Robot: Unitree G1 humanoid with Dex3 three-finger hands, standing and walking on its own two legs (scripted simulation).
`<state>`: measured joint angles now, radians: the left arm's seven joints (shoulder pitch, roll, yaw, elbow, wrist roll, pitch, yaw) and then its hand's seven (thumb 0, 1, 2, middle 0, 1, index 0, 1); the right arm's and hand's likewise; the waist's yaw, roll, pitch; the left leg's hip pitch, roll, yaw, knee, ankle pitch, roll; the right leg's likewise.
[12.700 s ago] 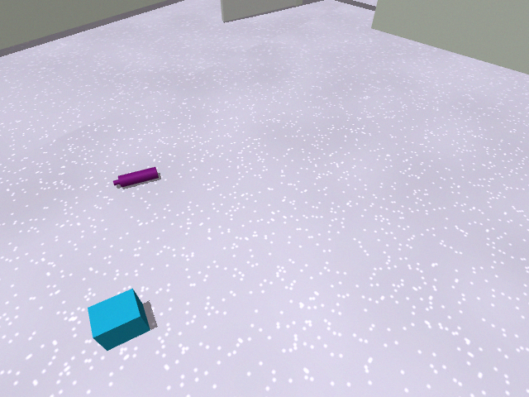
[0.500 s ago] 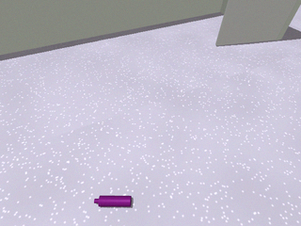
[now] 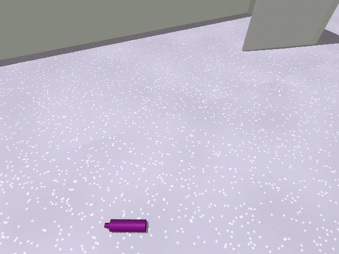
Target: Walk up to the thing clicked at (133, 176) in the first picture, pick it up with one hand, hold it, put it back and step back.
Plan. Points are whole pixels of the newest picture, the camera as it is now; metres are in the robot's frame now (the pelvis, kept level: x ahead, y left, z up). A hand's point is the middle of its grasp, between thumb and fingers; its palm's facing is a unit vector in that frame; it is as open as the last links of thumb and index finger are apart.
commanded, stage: stand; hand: left
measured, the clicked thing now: (125, 225) +0.42 +0.26 -0.75
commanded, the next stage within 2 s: walk up in 0.76 s
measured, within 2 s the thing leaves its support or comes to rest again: neither
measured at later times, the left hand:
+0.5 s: hand out of the picture +0.06 +0.25 -0.16, palm faces -0.03 -0.94 -0.35, open 7.4 cm
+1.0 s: hand out of the picture +0.06 +0.27 -0.17, palm faces +0.00 -0.92 -0.38, open 7.4 cm
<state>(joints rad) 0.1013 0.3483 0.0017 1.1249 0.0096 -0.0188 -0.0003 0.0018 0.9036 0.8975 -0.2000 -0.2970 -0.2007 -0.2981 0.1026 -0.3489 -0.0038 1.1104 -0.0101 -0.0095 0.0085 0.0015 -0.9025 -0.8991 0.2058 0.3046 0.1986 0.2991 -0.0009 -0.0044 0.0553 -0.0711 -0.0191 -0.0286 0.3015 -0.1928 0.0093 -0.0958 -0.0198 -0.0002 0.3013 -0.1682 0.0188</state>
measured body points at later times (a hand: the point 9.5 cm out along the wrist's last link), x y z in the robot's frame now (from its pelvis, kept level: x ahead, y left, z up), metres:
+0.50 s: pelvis -0.01 -0.01 +0.00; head +0.01 -0.01 +0.45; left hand +0.07 +0.30 -0.13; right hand +0.07 -0.31 -0.13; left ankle -0.02 +0.11 -0.75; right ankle +0.00 -0.13 -0.75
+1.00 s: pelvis -0.05 +0.00 -0.02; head +0.01 +0.00 +0.43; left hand +0.06 +0.32 -0.14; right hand +0.05 -0.32 -0.14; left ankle -0.06 +0.12 -0.72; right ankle +0.00 -0.13 -0.75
